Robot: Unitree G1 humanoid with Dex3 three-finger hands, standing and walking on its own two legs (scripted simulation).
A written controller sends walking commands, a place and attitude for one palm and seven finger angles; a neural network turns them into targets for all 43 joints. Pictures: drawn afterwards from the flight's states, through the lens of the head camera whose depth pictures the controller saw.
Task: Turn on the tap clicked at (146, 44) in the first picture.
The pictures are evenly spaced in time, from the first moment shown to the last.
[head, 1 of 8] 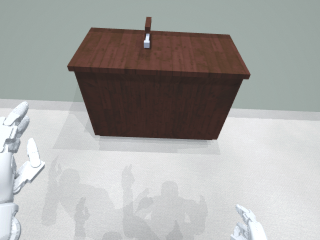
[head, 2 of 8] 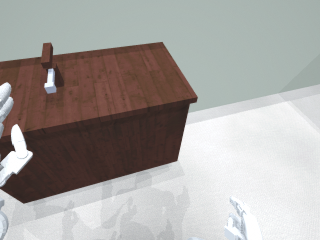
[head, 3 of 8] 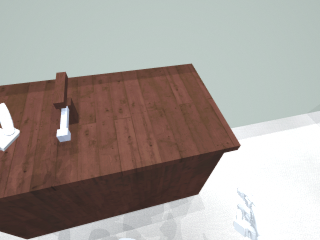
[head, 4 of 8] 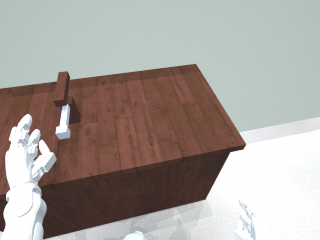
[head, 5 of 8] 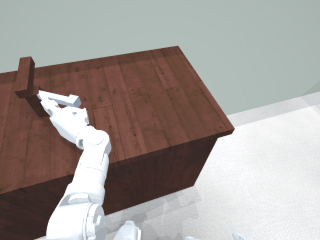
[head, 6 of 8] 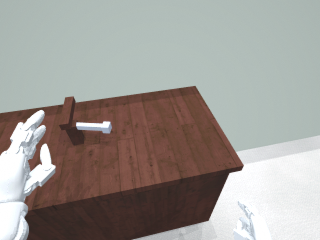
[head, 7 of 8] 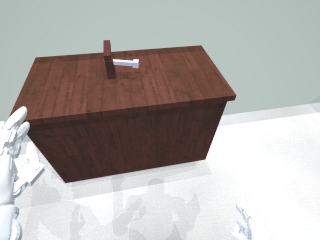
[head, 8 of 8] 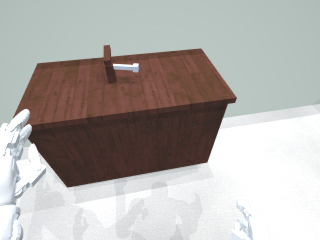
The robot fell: no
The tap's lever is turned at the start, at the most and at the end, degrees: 0 73 73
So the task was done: yes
